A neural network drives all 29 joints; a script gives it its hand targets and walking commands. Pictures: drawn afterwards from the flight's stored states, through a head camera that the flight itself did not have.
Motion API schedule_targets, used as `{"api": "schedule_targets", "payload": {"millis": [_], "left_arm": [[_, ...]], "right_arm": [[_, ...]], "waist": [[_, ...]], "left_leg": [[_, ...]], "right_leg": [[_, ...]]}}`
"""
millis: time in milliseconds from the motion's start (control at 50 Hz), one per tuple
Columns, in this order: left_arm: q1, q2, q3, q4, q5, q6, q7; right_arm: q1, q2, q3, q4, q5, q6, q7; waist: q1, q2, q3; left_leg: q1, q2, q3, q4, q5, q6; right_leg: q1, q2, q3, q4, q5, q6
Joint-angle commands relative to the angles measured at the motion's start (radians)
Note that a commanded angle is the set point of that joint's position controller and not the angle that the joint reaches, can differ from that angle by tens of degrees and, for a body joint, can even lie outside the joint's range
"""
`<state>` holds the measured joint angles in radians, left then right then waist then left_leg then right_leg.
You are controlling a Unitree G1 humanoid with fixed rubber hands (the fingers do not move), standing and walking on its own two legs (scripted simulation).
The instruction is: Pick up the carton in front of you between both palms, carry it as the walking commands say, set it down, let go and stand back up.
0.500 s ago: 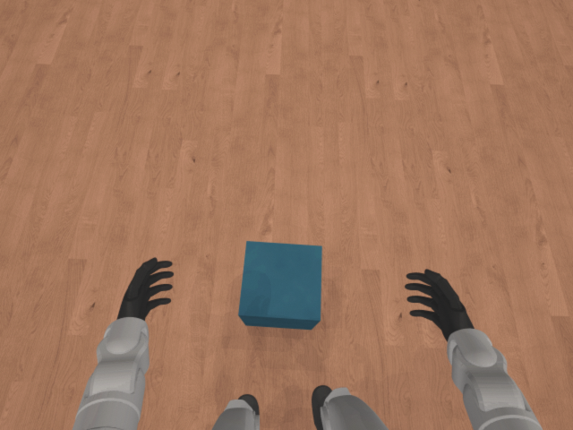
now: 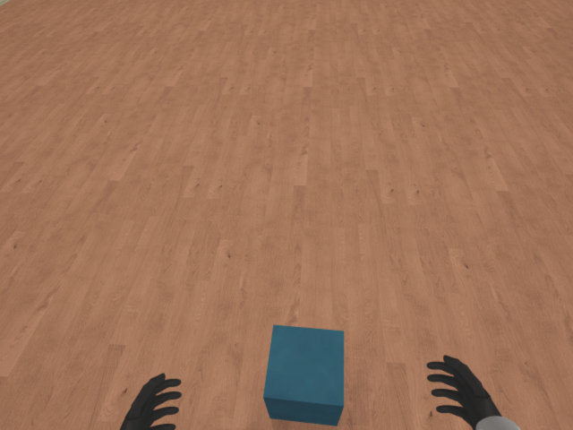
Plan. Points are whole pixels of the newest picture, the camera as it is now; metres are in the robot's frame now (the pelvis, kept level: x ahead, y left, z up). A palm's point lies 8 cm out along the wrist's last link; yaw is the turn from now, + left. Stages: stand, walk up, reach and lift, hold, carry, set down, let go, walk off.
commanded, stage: let go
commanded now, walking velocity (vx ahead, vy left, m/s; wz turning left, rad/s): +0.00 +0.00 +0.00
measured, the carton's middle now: (305, 376) +0.40 -0.01 -0.65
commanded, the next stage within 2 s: stand in 0.28 s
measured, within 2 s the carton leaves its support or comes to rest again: neither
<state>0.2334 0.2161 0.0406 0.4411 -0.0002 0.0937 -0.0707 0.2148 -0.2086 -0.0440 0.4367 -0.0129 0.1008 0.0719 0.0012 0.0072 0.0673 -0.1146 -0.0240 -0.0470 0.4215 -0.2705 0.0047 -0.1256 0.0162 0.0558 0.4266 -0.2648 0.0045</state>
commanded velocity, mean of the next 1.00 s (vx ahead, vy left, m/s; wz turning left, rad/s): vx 0.00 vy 0.00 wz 0.00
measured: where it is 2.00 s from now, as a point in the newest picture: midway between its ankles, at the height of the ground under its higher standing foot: outside the picture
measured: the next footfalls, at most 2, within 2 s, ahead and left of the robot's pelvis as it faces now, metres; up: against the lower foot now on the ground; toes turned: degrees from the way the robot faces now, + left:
none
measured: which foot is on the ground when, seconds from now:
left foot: down 0.00-1.00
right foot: down 0.00-1.00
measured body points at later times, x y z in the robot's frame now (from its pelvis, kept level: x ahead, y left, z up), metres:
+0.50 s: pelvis +0.00 +0.00 -0.01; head +0.00 -0.01 +0.44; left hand +0.13 +0.29 -0.09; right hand +0.15 -0.29 -0.10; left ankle -0.03 +0.12 -0.74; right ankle -0.02 -0.12 -0.74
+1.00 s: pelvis +0.01 -0.01 +0.00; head +0.01 -0.01 +0.45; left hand +0.13 +0.29 -0.10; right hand +0.14 -0.30 -0.11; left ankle -0.03 +0.12 -0.74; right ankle -0.02 -0.12 -0.74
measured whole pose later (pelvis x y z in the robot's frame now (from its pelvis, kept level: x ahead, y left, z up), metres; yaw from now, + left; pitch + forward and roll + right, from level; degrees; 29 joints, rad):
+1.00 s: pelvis +0.01 -0.01 +0.00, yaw +0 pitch -1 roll +0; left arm 0.18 0.34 0.03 0.81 0.03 0.00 0.02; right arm 0.15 -0.35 -0.02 0.84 -0.03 0.00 -0.03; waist 0.00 0.01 0.02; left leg -0.14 -0.02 -0.06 0.46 -0.30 0.00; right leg -0.15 0.02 0.05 0.46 -0.29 0.00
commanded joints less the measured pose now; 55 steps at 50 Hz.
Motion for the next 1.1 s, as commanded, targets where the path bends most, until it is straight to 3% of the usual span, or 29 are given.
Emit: {"api": "schedule_targets", "payload": {"millis": [0,80,100,120,260,280,320,360,500,680,860,1080], "left_arm": [[-0.066,0.085,0.021,-0.107,0.001,0.009,-0.006],[-0.06,0.083,0.026,-0.112,0.012,0.027,-0.004],[-0.008,0.094,0.038,-0.047,-0.006,-0.006,0.015],[-0.014,0.089,0.03,-0.068,0.0,-0.011,0.026],[-0.049,0.096,0.016,-0.087,0.0,0.0,0.035],[-0.041,0.224,0.057,0.05,0.044,-0.029,0.072],[-0.04,0.234,0.056,0.068,0.054,-0.057,0.084],[-0.056,0.214,0.05,0.086,0.054,-0.072,0.084],[-0.049,0.234,0.047,0.159,0.043,-0.095,0.081],[-0.037,0.27,0.041,0.234,0.036,-0.099,0.093],[-0.057,0.278,0.031,0.288,0.03,-0.1,0.097],[-0.087,0.29,0.021,0.362,0.026,-0.103,0.095]], "right_arm": [[-0.022,-0.096,-0.04,-0.09,-0.013,0.01,-0.002],[-0.031,-0.094,-0.041,-0.101,-0.014,0.025,0.0],[-0.075,-0.122,-0.036,-0.175,-0.019,0.074,-0.027],[-0.047,-0.114,-0.027,-0.152,-0.017,0.087,-0.038],[-0.06,-0.093,-0.006,-0.163,-0.011,0.122,-0.056],[-0.084,-0.215,-0.043,-0.007,-0.026,0.037,-0.094],[-0.062,-0.199,-0.039,0.033,-0.036,-0.028,-0.102],[-0.071,-0.209,-0.042,0.075,-0.038,-0.061,-0.098],[-0.084,-0.24,-0.03,0.175,-0.032,-0.1,-0.088],[-0.068,-0.277,-0.018,0.266,-0.028,-0.112,-0.099],[-0.079,-0.288,-0.011,0.322,-0.023,-0.115,-0.104],[-0.098,-0.302,-0.002,0.388,-0.018,-0.119,-0.103]], "waist": [[-0.018,-0.033,-0.021],[-0.01,-0.017,-0.015],[-0.004,-0.03,-0.07],[0.006,-0.008,-0.059],[-0.001,0.014,-0.022],[0.016,0.062,-0.004],[-0.006,0.019,-0.022],[-0.005,0.019,-0.031],[0.002,-0.013,-0.12],[0.0,-0.01,-0.12],[0.001,-0.002,-0.118],[0.002,-0.004,-0.095]], "left_leg": [[0.017,-0.014,0.037,-0.06,0.18,-0.021],[0.02,-0.015,0.036,-0.055,0.191,-0.022],[0.061,-0.015,0.031,-0.021,0.269,-0.019],[0.049,-0.018,0.03,-0.016,0.285,-0.023],[0.035,-0.02,0.038,-0.023,0.228,-0.019],[-0.107,0.039,0.005,0.026,0.082,-0.034],[-0.098,0.051,-0.025,0.011,-0.053,-0.023],[-0.111,0.061,-0.049,-0.001,-0.113,-0.007],[-0.061,0.078,-0.059,0.033,0.163,0.0],[-0.029,0.089,-0.066,0.036,0.304,0.001],[-0.011,0.096,-0.068,0.021,0.349,0.001],[-0.007,0.105,-0.078,-0.032,0.287,0.005]], "right_leg": [[0.013,0.032,-0.048,-0.053,0.189,0.019],[0.037,0.031,-0.048,-0.047,0.196,0.014],[0.04,0.055,-0.054,-0.015,0.191,0.026],[0.034,0.054,-0.054,-0.011,0.192,0.021],[-0.002,0.051,-0.046,-0.012,0.161,0.02],[-0.117,-0.034,0.001,-0.015,0.123,0.028],[-0.151,-0.052,0.038,-0.036,-0.017,0.017],[-0.162,-0.046,0.043,-0.032,-0.077,0.007],[-0.088,-0.065,0.049,0.007,0.169,-0.009],[-0.043,-0.08,0.052,0.015,0.288,-0.014],[-0.017,-0.087,0.056,0.006,0.329,-0.014],[-0.004,-0.097,0.068,-0.041,0.274,-0.018]]}}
